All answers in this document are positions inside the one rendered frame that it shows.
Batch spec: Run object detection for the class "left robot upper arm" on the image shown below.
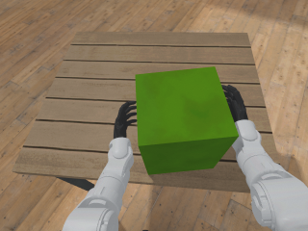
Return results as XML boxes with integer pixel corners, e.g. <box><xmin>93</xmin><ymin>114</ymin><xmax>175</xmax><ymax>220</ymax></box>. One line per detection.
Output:
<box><xmin>63</xmin><ymin>207</ymin><xmax>118</xmax><ymax>231</ymax></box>

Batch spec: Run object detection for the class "robot left forearm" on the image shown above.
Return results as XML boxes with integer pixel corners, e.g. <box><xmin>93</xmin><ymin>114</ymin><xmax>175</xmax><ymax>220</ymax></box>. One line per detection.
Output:
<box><xmin>62</xmin><ymin>137</ymin><xmax>134</xmax><ymax>231</ymax></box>

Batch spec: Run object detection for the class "robot left hand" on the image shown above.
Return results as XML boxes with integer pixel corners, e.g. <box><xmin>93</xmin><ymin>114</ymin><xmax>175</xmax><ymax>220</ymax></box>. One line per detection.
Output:
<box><xmin>114</xmin><ymin>101</ymin><xmax>137</xmax><ymax>139</ymax></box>

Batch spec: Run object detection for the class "carton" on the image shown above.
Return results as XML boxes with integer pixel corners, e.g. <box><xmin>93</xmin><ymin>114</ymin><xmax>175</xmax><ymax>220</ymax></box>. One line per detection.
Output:
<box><xmin>135</xmin><ymin>66</ymin><xmax>239</xmax><ymax>175</ymax></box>

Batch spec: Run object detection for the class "right robot upper arm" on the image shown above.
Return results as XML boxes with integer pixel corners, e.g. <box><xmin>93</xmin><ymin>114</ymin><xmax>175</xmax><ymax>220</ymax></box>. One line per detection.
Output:
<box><xmin>250</xmin><ymin>177</ymin><xmax>308</xmax><ymax>231</ymax></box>

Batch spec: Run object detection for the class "table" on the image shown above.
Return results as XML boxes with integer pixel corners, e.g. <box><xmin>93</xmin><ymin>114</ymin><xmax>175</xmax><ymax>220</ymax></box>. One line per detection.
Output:
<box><xmin>12</xmin><ymin>31</ymin><xmax>280</xmax><ymax>193</ymax></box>

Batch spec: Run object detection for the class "robot right forearm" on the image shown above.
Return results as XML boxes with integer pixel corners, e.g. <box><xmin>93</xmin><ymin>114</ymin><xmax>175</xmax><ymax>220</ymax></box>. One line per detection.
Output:
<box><xmin>232</xmin><ymin>119</ymin><xmax>308</xmax><ymax>190</ymax></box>

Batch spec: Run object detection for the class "robot right hand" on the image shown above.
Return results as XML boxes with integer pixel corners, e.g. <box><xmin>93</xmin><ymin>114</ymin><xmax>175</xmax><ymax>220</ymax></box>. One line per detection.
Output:
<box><xmin>221</xmin><ymin>85</ymin><xmax>248</xmax><ymax>122</ymax></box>

